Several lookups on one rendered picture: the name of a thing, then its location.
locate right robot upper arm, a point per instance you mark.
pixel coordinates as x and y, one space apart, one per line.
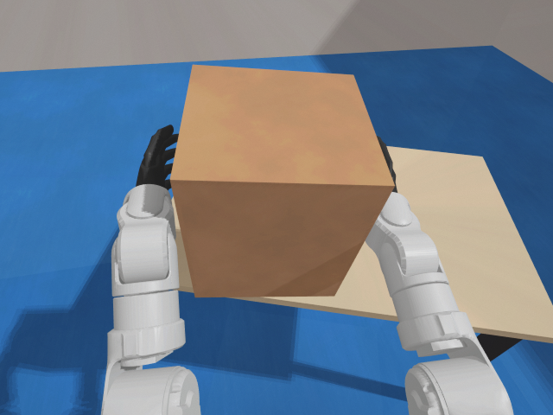
458 386

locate robot left hand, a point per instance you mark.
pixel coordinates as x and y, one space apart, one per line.
153 169

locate table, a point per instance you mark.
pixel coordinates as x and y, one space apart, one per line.
489 270

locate robot right hand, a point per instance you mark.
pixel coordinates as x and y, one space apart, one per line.
388 161

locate left robot upper arm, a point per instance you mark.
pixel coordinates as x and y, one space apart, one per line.
155 391

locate left robot forearm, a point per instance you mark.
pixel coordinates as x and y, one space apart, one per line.
144 269

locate carton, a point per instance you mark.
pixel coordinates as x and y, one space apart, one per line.
278 178

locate right robot forearm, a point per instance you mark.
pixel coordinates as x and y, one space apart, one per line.
429 319

